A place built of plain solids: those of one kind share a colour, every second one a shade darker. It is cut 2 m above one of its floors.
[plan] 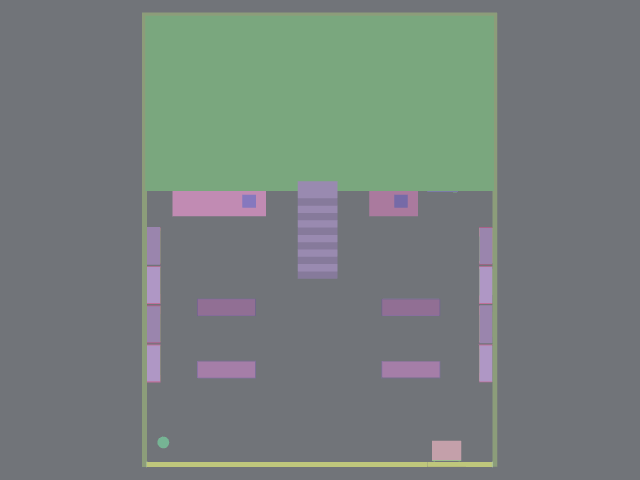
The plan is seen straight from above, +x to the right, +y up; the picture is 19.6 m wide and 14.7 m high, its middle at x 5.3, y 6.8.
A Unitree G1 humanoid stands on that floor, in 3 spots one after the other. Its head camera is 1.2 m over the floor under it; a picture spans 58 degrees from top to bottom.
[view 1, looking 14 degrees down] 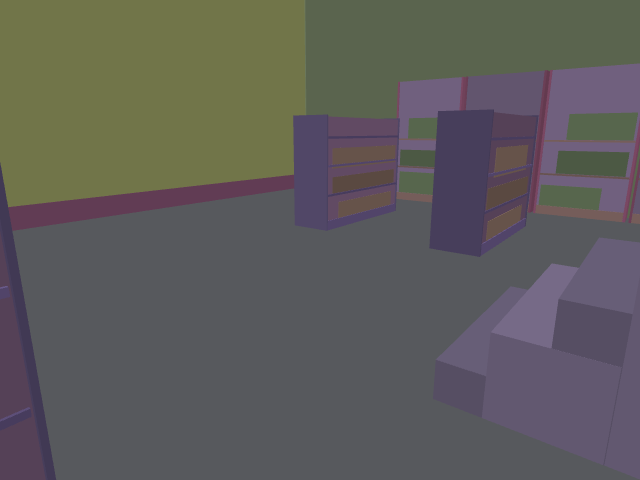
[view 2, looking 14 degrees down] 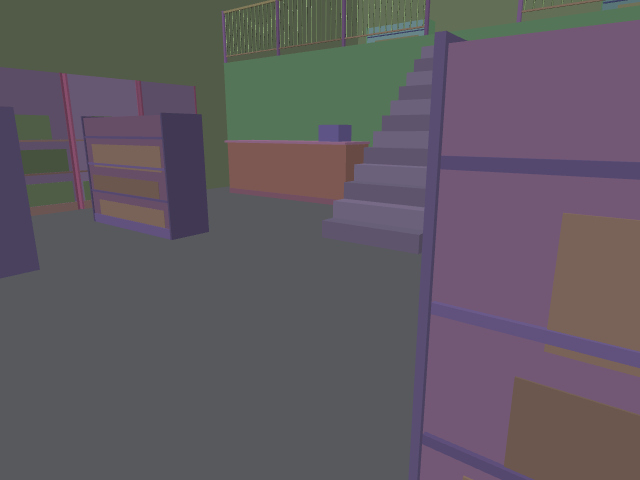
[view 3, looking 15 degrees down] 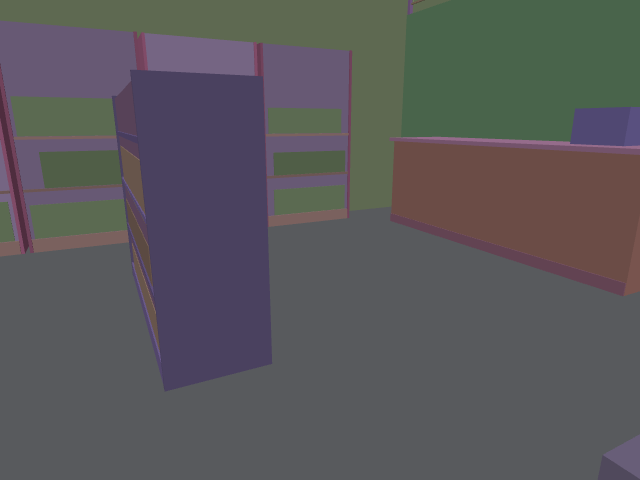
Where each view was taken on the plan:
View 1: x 7.55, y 6.29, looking -142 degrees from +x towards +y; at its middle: ground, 4.96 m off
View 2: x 7.58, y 1.65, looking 127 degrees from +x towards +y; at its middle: ground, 4.96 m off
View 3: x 5.23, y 4.31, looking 153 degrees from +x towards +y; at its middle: ground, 4.64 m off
